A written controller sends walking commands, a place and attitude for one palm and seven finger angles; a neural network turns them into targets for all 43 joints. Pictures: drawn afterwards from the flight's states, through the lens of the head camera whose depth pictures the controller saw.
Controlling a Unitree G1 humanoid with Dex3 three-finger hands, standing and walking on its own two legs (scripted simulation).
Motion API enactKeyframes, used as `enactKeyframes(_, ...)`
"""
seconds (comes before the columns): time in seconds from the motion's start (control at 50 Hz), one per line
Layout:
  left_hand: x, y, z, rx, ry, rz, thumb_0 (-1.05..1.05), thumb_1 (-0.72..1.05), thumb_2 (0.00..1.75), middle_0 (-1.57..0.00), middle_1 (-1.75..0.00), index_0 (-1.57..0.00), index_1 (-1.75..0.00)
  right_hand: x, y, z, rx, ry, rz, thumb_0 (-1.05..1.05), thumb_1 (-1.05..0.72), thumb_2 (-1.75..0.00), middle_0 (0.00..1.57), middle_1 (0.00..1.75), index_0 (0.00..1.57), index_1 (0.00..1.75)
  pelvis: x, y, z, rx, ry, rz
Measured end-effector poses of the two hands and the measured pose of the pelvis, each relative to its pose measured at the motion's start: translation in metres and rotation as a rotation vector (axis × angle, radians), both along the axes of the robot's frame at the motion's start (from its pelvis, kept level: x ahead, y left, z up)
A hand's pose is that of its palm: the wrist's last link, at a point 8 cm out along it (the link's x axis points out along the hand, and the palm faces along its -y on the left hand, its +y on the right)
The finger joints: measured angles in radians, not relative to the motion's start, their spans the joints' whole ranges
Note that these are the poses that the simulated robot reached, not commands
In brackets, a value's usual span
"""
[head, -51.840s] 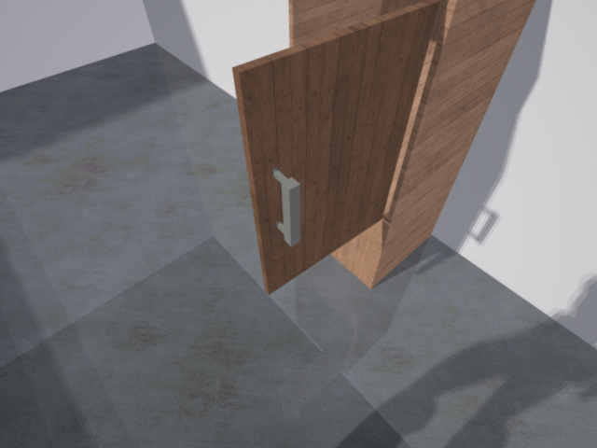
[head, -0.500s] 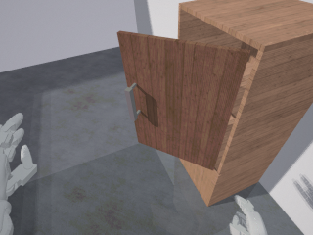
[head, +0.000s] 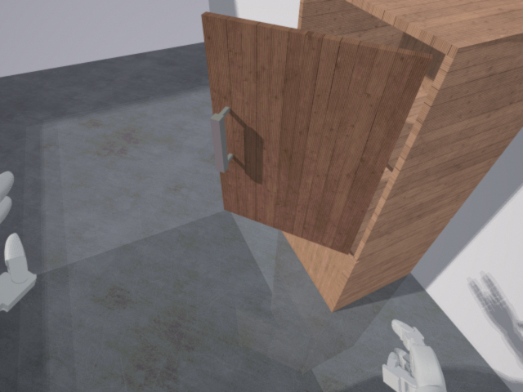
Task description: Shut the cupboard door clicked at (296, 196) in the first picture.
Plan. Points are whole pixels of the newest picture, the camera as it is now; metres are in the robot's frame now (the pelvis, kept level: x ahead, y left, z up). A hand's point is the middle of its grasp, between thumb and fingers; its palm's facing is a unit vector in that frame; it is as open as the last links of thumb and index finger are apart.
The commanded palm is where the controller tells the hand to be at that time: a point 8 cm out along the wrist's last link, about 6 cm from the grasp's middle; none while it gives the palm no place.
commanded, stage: step back with the hand held close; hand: left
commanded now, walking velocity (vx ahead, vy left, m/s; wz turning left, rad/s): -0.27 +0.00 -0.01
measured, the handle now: (224, 140) +0.67 +0.13 -0.02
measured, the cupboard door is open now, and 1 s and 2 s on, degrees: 41 41 41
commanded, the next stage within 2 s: stop stepping back and stand still in 0.80 s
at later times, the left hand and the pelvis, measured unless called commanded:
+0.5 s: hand out of the picture +0.12 +0.27 +0.18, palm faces +0.45 -0.76 -0.46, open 7.4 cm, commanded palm +0.05 +0.30 +0.18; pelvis -0.08 +0.00 -0.01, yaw +3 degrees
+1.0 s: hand out of the picture +0.01 +0.28 +0.17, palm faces +0.45 -0.79 -0.42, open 7.4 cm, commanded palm -0.05 +0.31 +0.18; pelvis -0.19 +0.01 -0.01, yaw +0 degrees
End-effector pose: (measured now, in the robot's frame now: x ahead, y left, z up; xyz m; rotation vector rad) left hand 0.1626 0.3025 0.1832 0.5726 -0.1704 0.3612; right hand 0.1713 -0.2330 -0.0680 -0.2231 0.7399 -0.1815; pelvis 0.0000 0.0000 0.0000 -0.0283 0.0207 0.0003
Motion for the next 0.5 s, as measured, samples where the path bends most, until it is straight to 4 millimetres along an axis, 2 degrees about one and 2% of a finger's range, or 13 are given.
enactKeyframes(0.12, -0.033, 0.003, -0.001, 0.014, -0.052, 0.028, 0.01, 0.88, 0.90, -0.22, -0.30, -0.22, -0.31, -0.023, 0.001, -0.003, -0.016, -0.012, 0.033, 0.01, -0.90, -0.90, 0.20, 0.30, 0.20, 0.30, -0.022, -0.002, -0.005, -0.018, -0.011, 0.018)
enactKeyframes(0.24, -0.060, -0.002, 0.000, -0.003, -0.112, 0.048, 0.01, 0.88, 0.90, -0.21, -0.30, -0.21, -0.31, -0.048, -0.003, -0.010, -0.028, 0.003, 0.057, 0.01, -0.90, -0.90, 0.20, 0.30, 0.20, 0.30, -0.041, -0.007, -0.007, -0.022, -0.026, 0.027)
enactKeyframes(0.38, -0.070, -0.004, 0.000, -0.029, -0.172, 0.013, 0.01, 0.88, 0.90, -0.21, -0.30, -0.21, -0.31, -0.079, -0.007, -0.014, -0.054, 0.028, 0.031, 0.01, -0.90, -0.90, 0.20, 0.30, 0.20, 0.30, -0.058, -0.002, -0.009, -0.025, -0.038, 0.019)
enactKeyframes(0.44, -0.071, 0.000, 0.003, -0.003, -0.177, -0.009, 0.01, 0.88, 0.90, -0.21, -0.30, -0.21, -0.31, -0.091, -0.006, -0.012, -0.053, 0.024, 0.010, 0.01, -0.90, -0.90, 0.20, 0.30, 0.20, 0.30, -0.068, 0.000, -0.009, -0.039, -0.036, 0.026)
enactKeyframes(0.5, -0.080, 0.003, 0.008, 0.054, -0.183, -0.025, 0.01, 0.88, 0.90, -0.22, -0.30, -0.21, -0.31, -0.101, -0.004, -0.013, -0.042, 0.008, 0.014, 0.01, -0.90, -0.90, 0.20, 0.30, 0.20, 0.30, -0.079, -0.003, -0.012, -0.042, -0.030, 0.054)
